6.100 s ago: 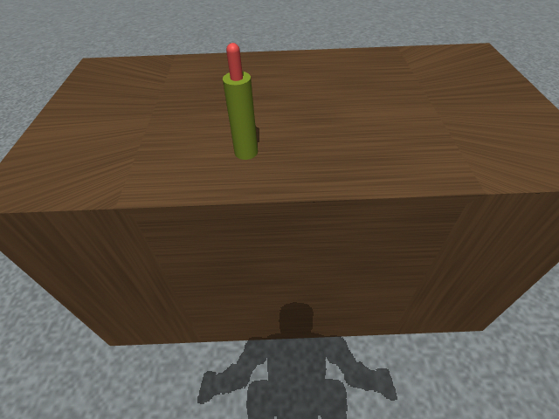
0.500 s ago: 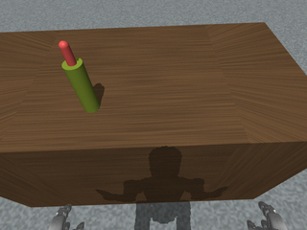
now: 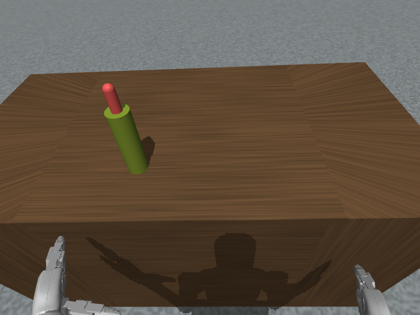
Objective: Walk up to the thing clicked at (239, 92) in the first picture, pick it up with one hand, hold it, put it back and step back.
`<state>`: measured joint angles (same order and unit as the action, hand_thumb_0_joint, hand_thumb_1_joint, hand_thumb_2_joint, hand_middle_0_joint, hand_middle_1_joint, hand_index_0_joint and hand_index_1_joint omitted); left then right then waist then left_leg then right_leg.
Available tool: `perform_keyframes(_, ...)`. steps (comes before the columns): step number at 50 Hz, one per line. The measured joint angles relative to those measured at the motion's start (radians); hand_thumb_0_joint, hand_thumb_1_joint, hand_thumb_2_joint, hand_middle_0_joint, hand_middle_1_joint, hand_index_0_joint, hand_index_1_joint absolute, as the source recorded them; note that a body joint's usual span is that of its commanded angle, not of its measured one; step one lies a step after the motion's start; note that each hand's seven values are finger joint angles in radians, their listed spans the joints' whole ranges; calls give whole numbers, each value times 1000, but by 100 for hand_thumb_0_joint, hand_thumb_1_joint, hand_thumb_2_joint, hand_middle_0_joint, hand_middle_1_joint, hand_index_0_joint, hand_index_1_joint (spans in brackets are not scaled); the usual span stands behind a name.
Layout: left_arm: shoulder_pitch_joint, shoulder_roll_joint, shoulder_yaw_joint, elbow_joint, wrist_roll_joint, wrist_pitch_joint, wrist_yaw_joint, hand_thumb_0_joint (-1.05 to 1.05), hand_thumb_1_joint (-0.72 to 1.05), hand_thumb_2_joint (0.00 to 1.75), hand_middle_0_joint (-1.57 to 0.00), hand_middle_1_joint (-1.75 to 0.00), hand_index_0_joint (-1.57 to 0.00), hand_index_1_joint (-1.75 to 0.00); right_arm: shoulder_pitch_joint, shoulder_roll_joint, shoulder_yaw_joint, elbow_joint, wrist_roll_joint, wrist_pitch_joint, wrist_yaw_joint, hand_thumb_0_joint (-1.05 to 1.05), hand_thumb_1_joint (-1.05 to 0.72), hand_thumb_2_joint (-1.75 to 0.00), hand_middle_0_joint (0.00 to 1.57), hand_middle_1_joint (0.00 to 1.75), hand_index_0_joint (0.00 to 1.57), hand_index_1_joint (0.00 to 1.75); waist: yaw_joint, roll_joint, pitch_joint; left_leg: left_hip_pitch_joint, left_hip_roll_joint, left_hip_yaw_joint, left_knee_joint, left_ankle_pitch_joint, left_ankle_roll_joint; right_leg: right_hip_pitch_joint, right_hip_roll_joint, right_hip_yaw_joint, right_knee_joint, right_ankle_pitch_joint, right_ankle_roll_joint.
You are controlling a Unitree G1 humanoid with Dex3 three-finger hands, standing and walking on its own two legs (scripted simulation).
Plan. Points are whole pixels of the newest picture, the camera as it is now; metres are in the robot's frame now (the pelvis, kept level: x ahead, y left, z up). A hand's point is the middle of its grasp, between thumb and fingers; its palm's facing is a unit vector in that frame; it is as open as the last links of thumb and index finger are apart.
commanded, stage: rise first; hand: left
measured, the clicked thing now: (124, 131) +0.49 +0.24 +0.10
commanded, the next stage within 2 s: go down in 1.12 s
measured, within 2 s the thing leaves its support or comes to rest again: neither
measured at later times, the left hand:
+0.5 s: hand (56, 283) +0.17 +0.27 +0.07, palm faces +0.36 -0.84 -0.41, open 17.5 cm
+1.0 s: hand (41, 273) +0.17 +0.27 +0.11, palm faces +0.39 -0.82 -0.43, open 17.5 cm
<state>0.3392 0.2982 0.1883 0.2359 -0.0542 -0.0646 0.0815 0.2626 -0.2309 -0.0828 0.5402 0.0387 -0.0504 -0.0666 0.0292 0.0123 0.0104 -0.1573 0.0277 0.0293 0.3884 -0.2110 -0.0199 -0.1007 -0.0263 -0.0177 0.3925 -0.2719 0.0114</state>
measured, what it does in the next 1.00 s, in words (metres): stands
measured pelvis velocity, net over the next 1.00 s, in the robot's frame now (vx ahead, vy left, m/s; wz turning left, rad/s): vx -0.02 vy -0.01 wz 0.02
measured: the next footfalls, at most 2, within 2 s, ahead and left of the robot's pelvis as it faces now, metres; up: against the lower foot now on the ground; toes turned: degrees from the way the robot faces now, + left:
none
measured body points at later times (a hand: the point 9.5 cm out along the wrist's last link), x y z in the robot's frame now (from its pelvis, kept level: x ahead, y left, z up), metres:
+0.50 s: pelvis -0.01 -0.01 +0.00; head -0.01 -0.02 +0.45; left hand +0.14 +0.31 +0.09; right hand +0.15 -0.27 -0.10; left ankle +0.00 +0.13 -0.74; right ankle -0.04 -0.12 -0.74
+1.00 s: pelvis -0.02 -0.01 +0.00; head -0.02 -0.02 +0.45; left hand +0.14 +0.31 +0.13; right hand +0.14 -0.27 -0.09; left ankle +0.00 +0.13 -0.74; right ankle -0.04 -0.12 -0.74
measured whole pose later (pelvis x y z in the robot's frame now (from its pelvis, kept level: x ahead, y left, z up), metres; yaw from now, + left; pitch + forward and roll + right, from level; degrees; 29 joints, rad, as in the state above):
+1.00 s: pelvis -0.02 -0.01 +0.00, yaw +1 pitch -4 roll +0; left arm 0.43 0.35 0.34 -0.14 -0.05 -0.27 0.03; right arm 0.24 -0.22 -0.14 0.64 0.03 -0.11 -0.04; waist 0.06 0.04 0.06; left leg -0.13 0.03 0.01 0.37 -0.18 -0.02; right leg -0.07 -0.03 -0.04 0.39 -0.25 0.00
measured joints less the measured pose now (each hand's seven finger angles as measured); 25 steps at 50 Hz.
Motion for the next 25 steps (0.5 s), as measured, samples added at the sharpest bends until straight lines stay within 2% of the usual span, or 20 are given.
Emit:
perform_keyframes(8, 56, 10, 38, -140, -5, -24, -20, -1, -49, 2, -4, -4, -4, -4, 3, 2, -23, 51, -6, 14, 14, 0, 53, -1, 6, 4, 5, 5, 10, 12, 22, 21, 2, -4, -5, 5, -2, 20, 2, -4, -2, 2, -3)
perform_keyframes(25, 90, 32, 97, -276, 4, -112, -37, -1, -53, 1, -5, -4, -5, -4, -38, 4, -44, 117, -18, -8, 10, -1, 54, -1, 6, 4, 5, 5, 23, 25, 41, 30, 0, -21, -18, 29, -7, 29, 2, -21, 2, 10, -8)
